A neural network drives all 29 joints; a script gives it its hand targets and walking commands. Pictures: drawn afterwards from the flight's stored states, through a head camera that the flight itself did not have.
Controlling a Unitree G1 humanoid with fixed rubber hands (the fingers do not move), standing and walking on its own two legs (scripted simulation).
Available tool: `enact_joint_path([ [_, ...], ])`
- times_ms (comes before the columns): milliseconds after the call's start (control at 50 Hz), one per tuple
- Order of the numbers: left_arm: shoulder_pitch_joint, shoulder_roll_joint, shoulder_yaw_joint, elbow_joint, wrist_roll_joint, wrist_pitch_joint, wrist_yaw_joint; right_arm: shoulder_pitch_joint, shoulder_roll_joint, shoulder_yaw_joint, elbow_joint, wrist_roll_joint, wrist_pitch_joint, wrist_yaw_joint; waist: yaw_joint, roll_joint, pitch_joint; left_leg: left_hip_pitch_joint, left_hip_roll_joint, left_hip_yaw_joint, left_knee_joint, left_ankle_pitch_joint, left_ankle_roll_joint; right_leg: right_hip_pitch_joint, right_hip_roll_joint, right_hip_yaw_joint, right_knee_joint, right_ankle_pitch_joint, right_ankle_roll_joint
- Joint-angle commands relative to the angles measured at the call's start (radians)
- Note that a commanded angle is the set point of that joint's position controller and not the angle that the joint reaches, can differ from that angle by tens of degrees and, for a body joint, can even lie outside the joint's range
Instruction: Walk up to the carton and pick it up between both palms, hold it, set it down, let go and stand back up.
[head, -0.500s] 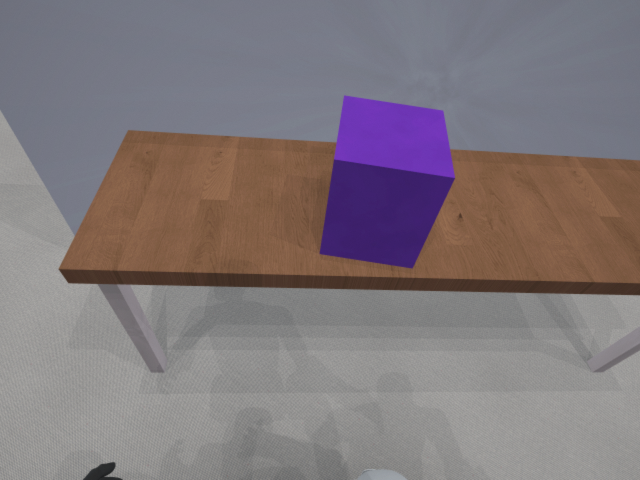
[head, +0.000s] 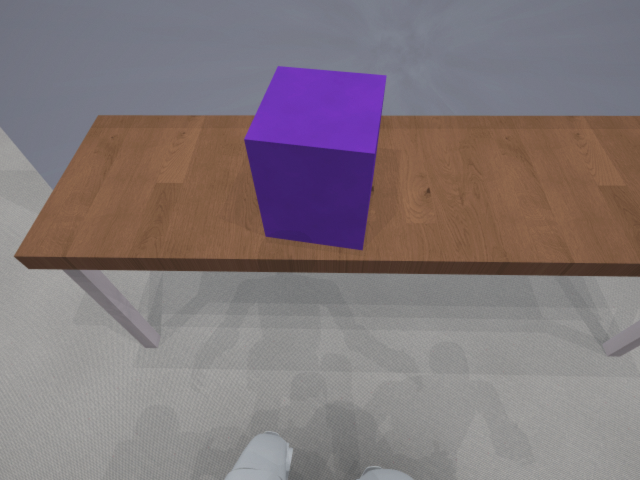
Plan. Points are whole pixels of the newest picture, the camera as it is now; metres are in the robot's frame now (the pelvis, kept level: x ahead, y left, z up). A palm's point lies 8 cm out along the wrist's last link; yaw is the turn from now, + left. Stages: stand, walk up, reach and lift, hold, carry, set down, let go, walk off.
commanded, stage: walk up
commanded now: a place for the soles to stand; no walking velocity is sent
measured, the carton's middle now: (321, 161) +0.66 +0.04 -0.04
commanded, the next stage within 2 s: none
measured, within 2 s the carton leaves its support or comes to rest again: neither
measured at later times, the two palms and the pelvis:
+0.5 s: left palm out of the picture +0.07 +0.28 -0.10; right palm out of the picture +0.06 -0.36 -0.09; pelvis -0.02 -0.03 +0.00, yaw -2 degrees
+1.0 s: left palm out of the picture +0.07 +0.39 -0.09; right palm out of the picture +0.05 -0.24 -0.08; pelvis +0.00 +0.08 +0.02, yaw +1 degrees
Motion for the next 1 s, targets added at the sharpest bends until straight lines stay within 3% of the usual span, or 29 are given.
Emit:
enact_joint_path([
  [0,0.068,0.198,0.113,-0.061,-0.043,-0.06,0.062,0.11,-0.18,-0.067,0.01,0.015,0.028,0.025,0.024,-0.046,-0.171,0.007,0.011,0.017,-0.153,0.092,0.001,0.357,-0.134,0.187,-0.385,0.708,0.23],
  [20,0.036,0.202,0.12,-0.062,-0.043,-0.057,0.065,0.125,-0.176,-0.075,0.008,0.004,0.026,0.025,-0.005,-0.071,-0.192,0.035,0.002,0.06,-0.235,0.075,-0.008,0.391,-0.115,0.14,-0.398,0.771,0.277],
  [40,-0.001,0.179,0.119,-0.071,-0.038,-0.05,0.062,0.156,-0.185,-0.078,0.015,0.009,0.023,0.024,-0.021,-0.084,-0.182,0.057,0.009,0.073,-0.29,0.092,-0.02,0.385,-0.11,0.131,-0.378,0.804,0.236],
  [60,-0.016,0.179,0.116,-0.095,-0.042,-0.055,0.065,0.165,-0.188,-0.084,0.027,0.014,0.025,0.025,-0.029,-0.058,-0.222,0.108,0.004,0.112,-0.37,0.091,-0.026,0.379,-0.106,0.099,-0.388,0.852,0.265],
  [80,0.016,0.156,0.108,-0.069,-0.038,-0.056,0.071,0.114,-0.186,-0.087,0.011,0.014,0.032,0.032,-0.004,0.003,-0.216,0.034,0.01,0.113,-0.424,0.141,-0.041,0.476,-0.138,0.17,-0.321,0.804,0.177],
  [140,0.017,0.156,0.108,-0.069,-0.043,-0.055,0.078,0.128,-0.165,-0.08,0.02,-0.003,0.032,0.033,-0.01,0.025,-0.283,0.14,0.02,0.125,-0.611,0.152,-0.027,0.524,-0.172,0.206,-0.269,0.842,0.223],
  [200,-0.098,0.176,0.097,-0.079,-0.048,-0.057,0.077,0.152,-0.153,-0.092,0.007,-0.013,0.043,0.037,-0.086,0.045,-0.276,0.3,0.062,0.112,-0.822,0.209,0.084,0.382,-0.165,0.223,-0.134,0.817,0.25],
  [220,-0.086,0.161,0.084,-0.07,-0.054,-0.067,0.078,0.129,-0.173,-0.098,-0.001,-0.01,0.043,0.04,-0.096,0.123,-0.304,0.419,0.122,-0.002,-0.88,0.346,0.14,0.261,-0.117,0.2,-0.029,0.687,0.241],
  [240,-0.056,0.141,0.078,-0.075,-0.064,-0.071,0.08,0.07,-0.193,-0.105,-0.023,-0.017,0.045,0.046,-0.082,0.28,-0.291,0.518,0.249,-0.156,-0.894,0.499,0.233,0.124,-0.004,0.092,0.151,0.465,0.268],
  [260,-0.005,0.098,0.056,-0.024,-0.055,-0.074,0.09,-0.086,-0.138,-0.08,-0.046,-0.015,0.05,0.051,-0.011,0.341,-0.235,0.485,0.311,-0.208,-0.8,0.596,0.257,0.023,0.001,0.051,0.118,-0.123,0.163],
  [280,0.036,0.118,0.06,-0.015,-0.054,-0.078,0.087,-0.148,-0.132,-0.074,-0.084,-0.018,0.047,0.056,0.02,0.342,-0.243,0.379,0.368,-0.254,-0.751,0.621,0.288,0.086,-0.05,0.121,0.13,-0.276,0.107],
  [320,0.111,0.152,0.063,0.013,-0.048,-0.088,0.073,-0.237,-0.176,-0.068,-0.085,-0.027,0.052,0.066,0.087,0.298,-0.18,0.009,0.296,-0.156,-0.713,0.256,0.185,0.328,-0.122,0.231,-0.173,-0.26,0.0],
  [340,0.108,0.192,0.082,0.024,-0.025,-0.097,0.069,-0.246,-0.154,-0.058,-0.078,-0.031,0.066,0.07,0.099,0.128,-0.059,-0.079,0.137,-0.074,-0.592,0.002,0.083,0.292,-0.21,0.362,-0.406,-0.256,-0.033],
  [360,0.056,0.227,0.09,0.01,-0.015,-0.104,0.068,-0.184,-0.155,-0.063,-0.065,-0.03,0.077,0.072,0.051,0.001,0.008,-0.015,0.016,-0.072,-0.469,-0.013,0.038,0.132,-0.318,0.542,-0.565,-0.248,0.001],
  [380,-0.028,0.234,0.09,-0.021,-0.015,-0.101,0.076,-0.115,-0.172,-0.078,-0.049,-0.031,0.079,0.077,-0.003,0.042,0.022,0.064,0.024,-0.079,-0.332,-0.009,0.016,0.014,-0.361,0.59,-0.575,-0.262,-0.075],
  [400,-0.07,0.247,0.096,-0.027,-0.022,-0.106,0.087,-0.065,-0.17,-0.085,-0.049,-0.039,0.074,0.089,-0.024,0.067,0.048,0.073,0.055,-0.076,-0.307,0.008,0.012,-0.025,-0.375,0.541,-0.528,-0.159,-0.11],
  [440,-0.043,0.249,0.105,-0.013,-0.017,-0.126,0.103,-0.025,-0.204,-0.105,-0.023,-0.037,0.083,0.113,-0.037,0.155,-0.015,0.102,0.039,-0.091,-0.241,0.031,0.021,-0.001,-0.346,0.46,-0.487,-0.138,-0.104],
  [480,-0.088,0.229,0.105,-0.02,-0.022,-0.13,0.101,0.007,-0.203,-0.11,-0.008,-0.025,0.108,0.123,-0.053,0.077,0.006,0.123,0.009,-0.11,-0.166,0.074,0.019,-0.063,-0.304,0.44,-0.583,-0.313,-0.023],
  [500,-0.087,0.244,0.116,-0.016,-0.018,-0.132,0.097,0.048,-0.204,-0.116,0.0,-0.018,0.11,0.121,-0.061,0.066,-0.035,0.092,0.005,-0.115,-0.191,0.078,0.012,0.02,-0.301,0.472,-0.616,-0.412,0.057],
  [560,-0.101,0.222,0.123,-0.032,-0.013,-0.14,0.086,0.008,-0.186,-0.096,0.015,0.001,0.098,0.114,-0.029,0.087,-0.032,0.049,0.025,-0.136,-0.243,0.132,-0.008,0.112,-0.265,0.433,-0.624,-0.363,0.117],
  [600,-0.064,0.204,0.123,-0.018,-0.017,-0.142,0.082,0.023,-0.197,-0.089,0.031,-0.002,0.087,0.108,-0.01,-0.011,-0.066,0.062,0.041,-0.138,-0.293,0.118,-0.013,0.187,-0.262,0.41,-0.604,-0.349,0.11],
  [660,-0.109,0.206,0.115,-0.055,-0.003,-0.116,0.069,0.013,-0.196,-0.079,0.018,-0.013,0.054,0.101,-0.018,-0.101,-0.143,0.2,0.068,0.006,-0.518,-0.03,-0.002,0.177,-0.233,0.248,-0.486,-0.205,-0.086],
  [720,-0.117,0.173,0.091,-0.052,-0.015,-0.081,0.054,0.096,-0.184,-0.092,0.052,-0.031,0.004,0.081,-0.043,-0.062,-0.185,0.315,0.033,0.044,-0.812,0.214,0.003,0.188,-0.165,0.096,-0.246,0.076,-0.072],
  [740,-0.075,0.142,0.079,-0.059,-0.032,-0.078,0.053,0.042,-0.183,-0.089,0.034,-0.032,-0.003,0.08,-0.014,0.028,-0.207,0.385,0.089,-0.082,-0.834,0.258,0.018,0.141,-0.148,0.09,-0.146,0.172,-0.036],
  [760,-0.059,0.116,0.059,-0.061,-0.037,-0.071,0.056,0.033,-0.213,-0.095,0.013,-0.044,-0.009,0.073,-0.016,0.119,-0.201,0.411,0.207,-0.321,-0.853,0.325,0.054,0.032,-0.081,0.039,-0.018,0.116,0.013],
  [820,-0.095,0.14,0.071,-0.04,-0.035,-0.067,0.056,-0.038,-0.269,-0.097,-0.031,-0.032,-0.013,0.074,-0.017,0.125,-0.113,0.339,0.342,-0.497,-0.851,0.34,0.146,-0.057,-0.036,0.069,-0.019,-0.191,0.033],
  [900,-0.12,0.145,0.066,-0.026,-0.045,-0.07,0.042,-0.015,-0.211,-0.088,-0.012,-0.012,-0.014,0.067,-0.032,0.173,-0.135,0.463,0.249,-0.299,-0.793,0.64,0.051,-0.04,-0.052,0.03,-0.089,-0.081,0.026],
  [920,-0.092,0.109,0.067,-0.015,-0.051,-0.068,0.046,-0.015,-0.195,-0.074,-0.003,-0.01,-0.02,0.068,-0.016,0.247,-0.159,0.495,0.254,-0.294,-0.779,0.75,0.043,-0.052,-0.047,0.025,-0.086,-0.055,0.022],
  [980,-0.128,0.118,0.059,-0.028,-0.044,-0.061,0.054,0.031,-0.209,-0.087,0.0,-0.012,-0.013,0.061,-0.045,0.218,-0.178,0.539,0.221,-0.222,-0.72,1.012,0.008,-0.052,-0.037,-0.001,-0.061,-0.031,0.025],
])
